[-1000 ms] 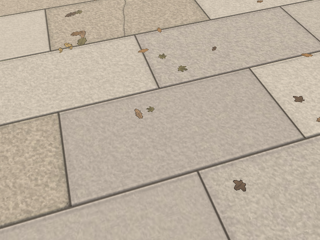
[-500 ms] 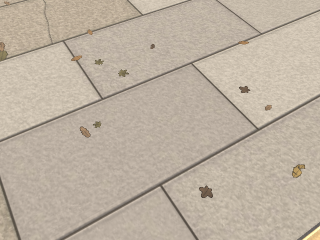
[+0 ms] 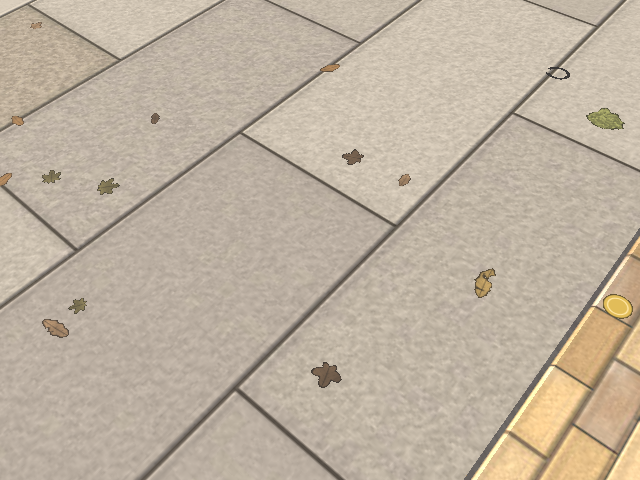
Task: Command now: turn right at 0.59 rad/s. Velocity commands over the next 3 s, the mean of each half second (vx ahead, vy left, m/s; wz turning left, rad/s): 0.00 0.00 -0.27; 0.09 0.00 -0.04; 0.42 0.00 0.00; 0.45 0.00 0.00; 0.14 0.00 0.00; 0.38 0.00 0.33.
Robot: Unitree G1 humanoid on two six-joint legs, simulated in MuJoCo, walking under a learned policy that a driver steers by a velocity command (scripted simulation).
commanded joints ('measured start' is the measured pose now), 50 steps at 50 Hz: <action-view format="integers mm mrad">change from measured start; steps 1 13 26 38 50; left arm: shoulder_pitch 38 37 -51 -13 -3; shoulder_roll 172 119 128 79 136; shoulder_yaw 45 26 -26 -52 -1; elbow -51 -13 70 201 228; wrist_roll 6 5 0 -5 -7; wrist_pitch -3 15 -17 -37 -60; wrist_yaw -3 -7 21 30 10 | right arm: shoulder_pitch -29 -76 63 60 123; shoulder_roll -69 -91 -33 -63 -35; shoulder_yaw -8 12 27 25 17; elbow -90 -126 -32 139 141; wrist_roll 7 -3 15 4 -4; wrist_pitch -17 -55 -49 -50 -96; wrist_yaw -6 -3 16 12 45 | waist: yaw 24 45 -76 -27 -68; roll -132 112 -156 -31 -129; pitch -90 -18 -59 19 82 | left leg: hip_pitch -44 212 284 313 242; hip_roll -15 218 46 73 5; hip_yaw -13 -202 -40 -63 95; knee -79 -645 -537 -575 -368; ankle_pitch -27 384 220 276 68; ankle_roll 10 223 82 64 121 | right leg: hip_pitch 158 -119 135 95 -1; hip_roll -275 18 -258 -171 -275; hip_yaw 318 61 144 83 173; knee -77 562 -115 -162 -253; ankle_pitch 270 -253 219 -12 -395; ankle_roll -185 73 -10 14 -120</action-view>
